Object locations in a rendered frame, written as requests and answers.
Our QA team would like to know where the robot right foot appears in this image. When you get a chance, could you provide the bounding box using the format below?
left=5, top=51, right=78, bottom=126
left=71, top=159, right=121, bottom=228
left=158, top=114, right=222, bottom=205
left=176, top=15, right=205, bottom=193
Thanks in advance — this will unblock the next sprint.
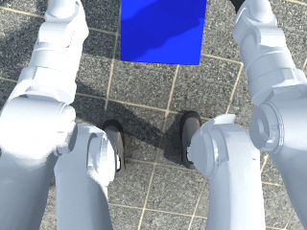
left=179, top=111, right=201, bottom=170

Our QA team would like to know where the robot right forearm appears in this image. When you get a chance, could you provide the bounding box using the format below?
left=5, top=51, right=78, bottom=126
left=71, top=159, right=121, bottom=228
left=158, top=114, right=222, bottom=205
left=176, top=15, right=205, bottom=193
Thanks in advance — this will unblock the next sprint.
left=232, top=0, right=307, bottom=106

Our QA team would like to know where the left robot upper arm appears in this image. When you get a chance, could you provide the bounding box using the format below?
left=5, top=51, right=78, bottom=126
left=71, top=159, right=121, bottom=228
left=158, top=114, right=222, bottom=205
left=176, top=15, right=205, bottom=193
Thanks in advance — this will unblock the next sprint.
left=0, top=97, right=78, bottom=230

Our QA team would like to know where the right robot hand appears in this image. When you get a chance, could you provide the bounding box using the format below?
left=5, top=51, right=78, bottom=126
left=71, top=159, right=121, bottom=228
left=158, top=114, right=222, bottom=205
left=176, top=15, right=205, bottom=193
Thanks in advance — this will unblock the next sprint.
left=229, top=0, right=246, bottom=14

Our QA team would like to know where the right robot upper arm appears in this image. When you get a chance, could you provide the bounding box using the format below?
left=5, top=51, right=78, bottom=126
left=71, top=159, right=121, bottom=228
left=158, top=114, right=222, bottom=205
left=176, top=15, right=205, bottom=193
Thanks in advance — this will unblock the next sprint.
left=248, top=98, right=307, bottom=230

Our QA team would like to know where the robot right thigh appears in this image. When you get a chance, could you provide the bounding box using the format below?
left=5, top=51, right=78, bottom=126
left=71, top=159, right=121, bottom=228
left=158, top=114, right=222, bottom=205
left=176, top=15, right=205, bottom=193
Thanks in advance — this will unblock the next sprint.
left=196, top=124, right=266, bottom=230

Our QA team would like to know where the carton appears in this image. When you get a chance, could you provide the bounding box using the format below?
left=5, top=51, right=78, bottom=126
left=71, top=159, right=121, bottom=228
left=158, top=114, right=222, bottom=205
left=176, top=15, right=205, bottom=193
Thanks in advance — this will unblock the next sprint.
left=120, top=0, right=207, bottom=65

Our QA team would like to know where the robot left forearm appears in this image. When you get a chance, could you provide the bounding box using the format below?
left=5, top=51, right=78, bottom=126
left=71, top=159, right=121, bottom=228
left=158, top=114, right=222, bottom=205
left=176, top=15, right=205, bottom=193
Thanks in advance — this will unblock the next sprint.
left=0, top=0, right=89, bottom=117

